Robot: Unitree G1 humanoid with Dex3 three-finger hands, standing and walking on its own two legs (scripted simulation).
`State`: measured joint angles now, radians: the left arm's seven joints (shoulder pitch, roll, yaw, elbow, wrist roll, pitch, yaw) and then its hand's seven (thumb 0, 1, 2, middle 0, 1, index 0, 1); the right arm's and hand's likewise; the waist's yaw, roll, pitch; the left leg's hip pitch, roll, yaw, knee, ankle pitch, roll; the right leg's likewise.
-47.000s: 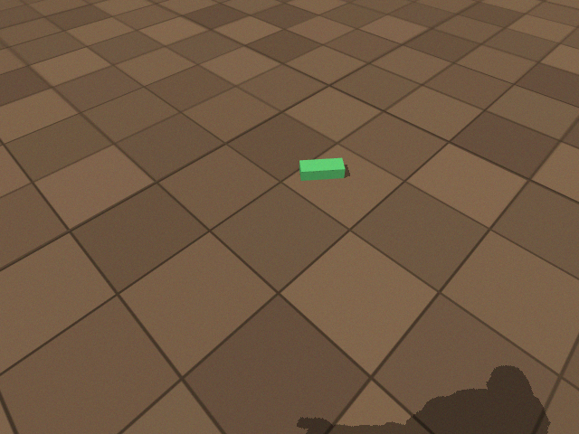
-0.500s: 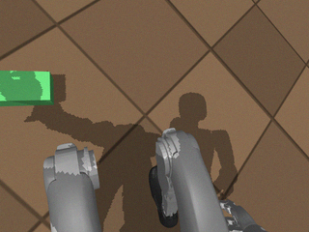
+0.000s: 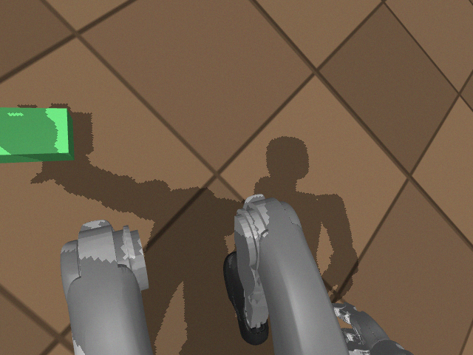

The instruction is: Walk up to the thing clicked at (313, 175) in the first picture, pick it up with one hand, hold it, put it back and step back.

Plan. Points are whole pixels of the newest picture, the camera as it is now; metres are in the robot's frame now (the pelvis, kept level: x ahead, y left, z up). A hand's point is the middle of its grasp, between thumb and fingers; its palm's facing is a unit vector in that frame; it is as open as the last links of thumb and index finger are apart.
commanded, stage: rise first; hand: left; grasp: from above
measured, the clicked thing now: (3, 136) +0.49 +0.35 -0.29
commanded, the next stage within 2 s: approach in 0.76 s
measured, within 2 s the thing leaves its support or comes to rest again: neither
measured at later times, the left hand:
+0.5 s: hand out of the picture +0.43 +0.39 -0.17, palm faces -0.46 -0.07 -0.89, open 14.1 cm
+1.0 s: hand out of the picture +0.43 +0.38 -0.15, palm faces -0.46 -0.03 -0.89, open 14.1 cm
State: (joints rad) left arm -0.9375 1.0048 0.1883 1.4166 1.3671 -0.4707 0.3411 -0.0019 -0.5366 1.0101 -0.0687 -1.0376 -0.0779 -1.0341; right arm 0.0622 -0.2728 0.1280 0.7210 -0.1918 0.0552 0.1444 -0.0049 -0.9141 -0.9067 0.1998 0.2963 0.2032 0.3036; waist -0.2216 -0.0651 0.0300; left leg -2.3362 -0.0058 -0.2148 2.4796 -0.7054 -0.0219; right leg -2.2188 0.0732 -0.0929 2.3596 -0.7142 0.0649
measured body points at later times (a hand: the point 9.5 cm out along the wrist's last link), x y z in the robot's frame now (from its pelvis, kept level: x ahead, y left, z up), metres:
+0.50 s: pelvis +0.00 +0.00 +0.00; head +0.24 +0.12 +0.36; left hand +0.45 +0.39 -0.12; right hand +0.07 -0.27 -0.09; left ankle +0.07 +0.13 -0.28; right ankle +0.10 -0.13 -0.28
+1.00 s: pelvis -0.01 +0.01 +0.00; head +0.23 +0.12 +0.37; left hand +0.45 +0.38 -0.10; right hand +0.08 -0.26 -0.09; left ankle +0.07 +0.13 -0.28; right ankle +0.10 -0.13 -0.28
